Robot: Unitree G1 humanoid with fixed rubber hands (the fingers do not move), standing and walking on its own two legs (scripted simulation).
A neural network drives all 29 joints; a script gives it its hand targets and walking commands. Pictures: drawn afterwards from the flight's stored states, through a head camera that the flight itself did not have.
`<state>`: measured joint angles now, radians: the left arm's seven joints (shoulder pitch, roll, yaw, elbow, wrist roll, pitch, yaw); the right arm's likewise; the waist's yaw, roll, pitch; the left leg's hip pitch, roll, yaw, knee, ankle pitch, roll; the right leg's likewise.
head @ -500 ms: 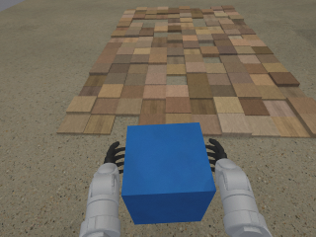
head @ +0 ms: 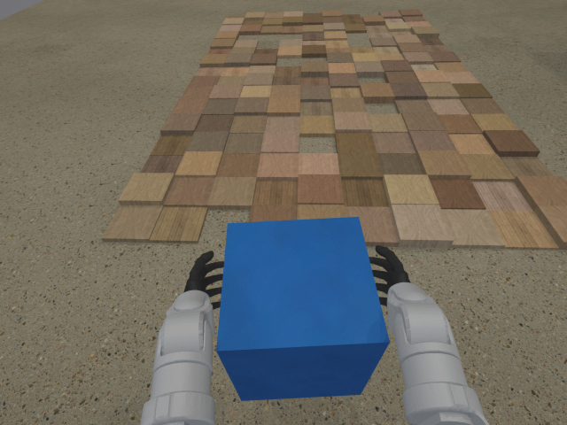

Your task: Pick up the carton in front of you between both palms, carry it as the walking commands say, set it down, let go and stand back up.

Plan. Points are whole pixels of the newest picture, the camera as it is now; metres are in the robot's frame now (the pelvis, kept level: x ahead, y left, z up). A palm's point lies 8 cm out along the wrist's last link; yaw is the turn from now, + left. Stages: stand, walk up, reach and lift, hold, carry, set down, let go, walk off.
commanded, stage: reach and lift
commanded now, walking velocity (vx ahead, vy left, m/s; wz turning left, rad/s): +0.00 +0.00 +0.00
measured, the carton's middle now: (297, 313) +0.30 +0.00 -0.04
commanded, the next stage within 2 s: hold in 0.30 s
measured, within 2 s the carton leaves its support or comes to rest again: neither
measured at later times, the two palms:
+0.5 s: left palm (192, 295) +0.28 +0.15 +0.05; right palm (401, 288) +0.28 -0.15 +0.05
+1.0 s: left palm (182, 277) +0.31 +0.17 +0.07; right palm (387, 266) +0.31 -0.13 +0.07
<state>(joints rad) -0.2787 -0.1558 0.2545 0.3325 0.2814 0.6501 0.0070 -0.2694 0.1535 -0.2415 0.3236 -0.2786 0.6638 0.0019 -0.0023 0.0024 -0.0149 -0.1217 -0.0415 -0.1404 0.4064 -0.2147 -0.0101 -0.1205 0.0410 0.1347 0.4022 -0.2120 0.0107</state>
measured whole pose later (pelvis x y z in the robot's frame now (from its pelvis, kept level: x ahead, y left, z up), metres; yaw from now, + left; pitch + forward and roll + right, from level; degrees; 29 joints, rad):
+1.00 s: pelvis +0.02 +0.02 -0.01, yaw +0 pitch +1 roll +0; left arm -0.23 -0.13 0.16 0.05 0.20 0.88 0.04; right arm -0.24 0.14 -0.17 0.07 -0.18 0.88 -0.03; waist 0.00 -0.02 -0.15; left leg -0.25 0.00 0.01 0.54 -0.29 0.00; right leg -0.28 -0.04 0.04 0.61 -0.40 0.02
